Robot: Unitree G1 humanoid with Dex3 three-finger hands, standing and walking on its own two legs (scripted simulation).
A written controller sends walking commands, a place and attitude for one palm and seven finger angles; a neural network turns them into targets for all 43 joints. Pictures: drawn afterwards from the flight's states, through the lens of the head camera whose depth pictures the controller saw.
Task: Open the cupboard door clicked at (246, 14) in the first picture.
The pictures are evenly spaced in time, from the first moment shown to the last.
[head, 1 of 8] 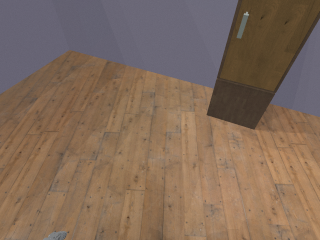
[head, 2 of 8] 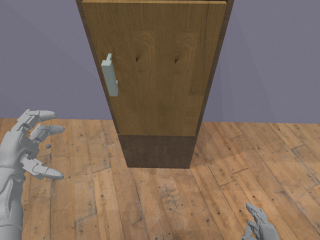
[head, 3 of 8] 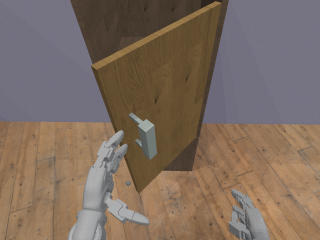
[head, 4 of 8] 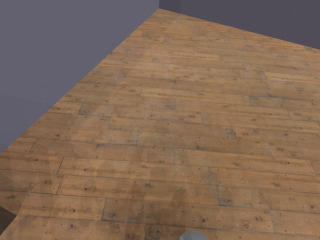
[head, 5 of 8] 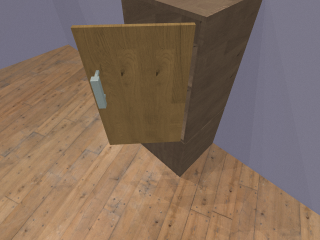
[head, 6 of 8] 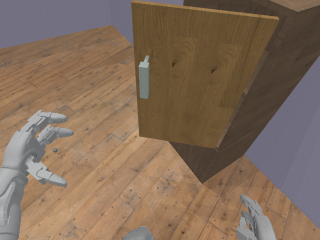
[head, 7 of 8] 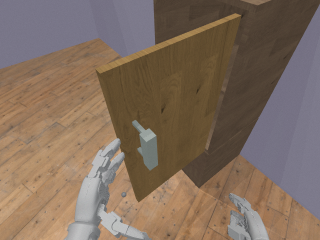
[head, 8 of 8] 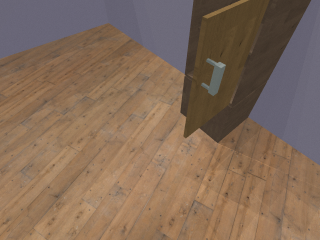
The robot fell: no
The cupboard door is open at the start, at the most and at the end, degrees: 0 94 91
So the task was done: yes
